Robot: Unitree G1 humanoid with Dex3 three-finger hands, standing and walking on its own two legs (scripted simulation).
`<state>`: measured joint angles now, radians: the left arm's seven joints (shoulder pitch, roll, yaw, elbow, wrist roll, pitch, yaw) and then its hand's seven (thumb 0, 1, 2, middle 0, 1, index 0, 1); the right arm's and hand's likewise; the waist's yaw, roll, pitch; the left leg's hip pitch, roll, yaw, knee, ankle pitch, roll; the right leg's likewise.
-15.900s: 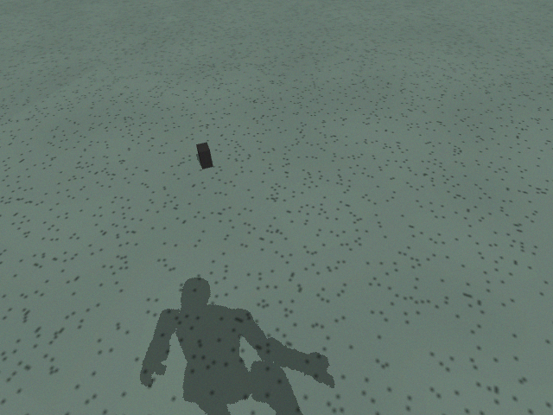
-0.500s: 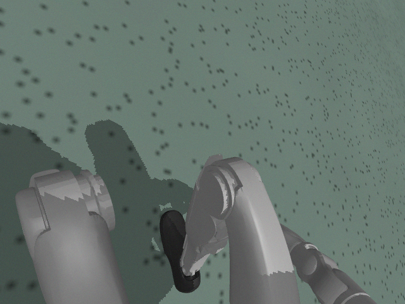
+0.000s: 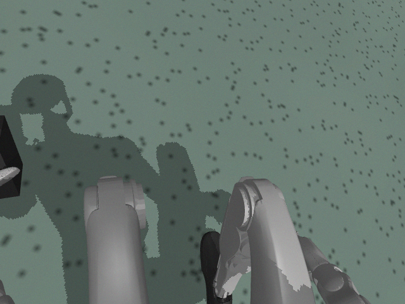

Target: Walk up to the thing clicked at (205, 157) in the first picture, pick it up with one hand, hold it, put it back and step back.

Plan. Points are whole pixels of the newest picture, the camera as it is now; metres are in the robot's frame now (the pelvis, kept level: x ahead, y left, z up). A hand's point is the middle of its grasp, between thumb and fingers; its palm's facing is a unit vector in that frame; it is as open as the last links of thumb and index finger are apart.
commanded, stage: hold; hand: left
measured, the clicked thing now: out of the picture +0.34 +0.39 -0.10
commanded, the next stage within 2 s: none
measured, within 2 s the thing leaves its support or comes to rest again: neither
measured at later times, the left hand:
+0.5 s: hand out of the picture +0.30 +0.34 +0.16, palm faces +0.57 -0.82 -0.04, open 10.1 cm
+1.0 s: hand out of the picture +0.34 +0.29 +0.34, palm faces +0.57 -0.82 -0.02, open 10.0 cm
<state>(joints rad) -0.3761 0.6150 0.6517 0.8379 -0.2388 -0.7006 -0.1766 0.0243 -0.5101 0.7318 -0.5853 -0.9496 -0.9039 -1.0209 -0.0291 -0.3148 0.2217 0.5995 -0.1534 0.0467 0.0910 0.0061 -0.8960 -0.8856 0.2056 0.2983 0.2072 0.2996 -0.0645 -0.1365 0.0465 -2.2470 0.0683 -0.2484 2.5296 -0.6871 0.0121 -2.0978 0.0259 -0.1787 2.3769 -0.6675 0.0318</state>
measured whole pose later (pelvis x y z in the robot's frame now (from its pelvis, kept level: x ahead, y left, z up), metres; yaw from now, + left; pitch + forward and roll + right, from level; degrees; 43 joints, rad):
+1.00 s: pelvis +0.06 +0.00 +0.31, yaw +12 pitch +22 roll -4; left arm -0.03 0.17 0.27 0.18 -0.14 -0.32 0.13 0.03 -0.59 0.79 -0.61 -1.06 -0.98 -1.12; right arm 0.16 -0.21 -0.01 0.59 0.00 -0.04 -0.05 0.01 -0.88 -0.88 0.20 0.30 0.20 0.30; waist -0.03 0.00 -0.17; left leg -1.25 0.06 -0.04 1.45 -0.59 0.00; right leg -1.18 -0.03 -0.07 1.40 -0.61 0.01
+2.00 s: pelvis +0.08 +0.00 +0.41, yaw +12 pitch +10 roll -2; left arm -0.12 0.11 0.18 0.34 -0.08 -0.32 0.23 0.05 -0.60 0.80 -0.62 -1.05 -0.99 -1.12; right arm 0.23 -0.18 0.01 0.67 -0.04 -0.01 -0.07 0.01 -0.91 -0.89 0.20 0.30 0.20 0.30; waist -0.01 0.01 -0.07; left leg -0.71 0.05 0.00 0.97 -0.44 -0.01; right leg -0.65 -0.02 -0.05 0.92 -0.45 0.01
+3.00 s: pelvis +0.06 +0.00 +0.30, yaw +11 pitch +27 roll -3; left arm -0.37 0.20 0.40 0.83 -0.09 -0.73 0.17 0.04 -0.61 0.80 -0.65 -1.03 -1.02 -1.10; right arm 0.15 -0.24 -0.02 0.69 -0.09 -0.01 0.02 0.01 -0.90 -0.89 0.20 0.30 0.20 0.30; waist -0.05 -0.02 -0.19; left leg -1.37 0.06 -0.03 1.49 -0.59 -0.01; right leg -1.31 -0.02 -0.05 1.46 -0.61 0.01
